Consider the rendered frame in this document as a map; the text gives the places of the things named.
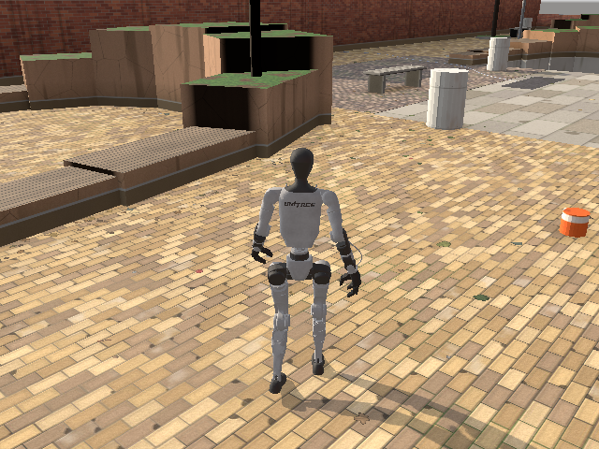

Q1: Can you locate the robot right shin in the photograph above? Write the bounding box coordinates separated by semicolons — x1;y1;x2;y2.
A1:
313;304;327;363

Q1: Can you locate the robot left upper arm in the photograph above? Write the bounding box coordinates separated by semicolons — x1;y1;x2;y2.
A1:
256;187;282;237

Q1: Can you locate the robot left forearm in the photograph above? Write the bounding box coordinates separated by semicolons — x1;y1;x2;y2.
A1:
252;223;266;252

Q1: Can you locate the robot right hand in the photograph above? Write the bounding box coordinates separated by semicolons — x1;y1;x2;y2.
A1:
340;271;361;297

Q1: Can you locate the robot left hand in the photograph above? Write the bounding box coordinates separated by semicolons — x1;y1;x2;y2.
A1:
251;247;273;264

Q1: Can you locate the right robot foot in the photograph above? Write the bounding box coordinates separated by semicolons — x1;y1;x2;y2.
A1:
312;353;325;375

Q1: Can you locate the robot right upper arm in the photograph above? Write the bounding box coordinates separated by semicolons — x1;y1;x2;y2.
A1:
320;189;345;243

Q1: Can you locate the robot right forearm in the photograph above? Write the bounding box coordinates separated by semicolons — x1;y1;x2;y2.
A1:
336;228;358;274

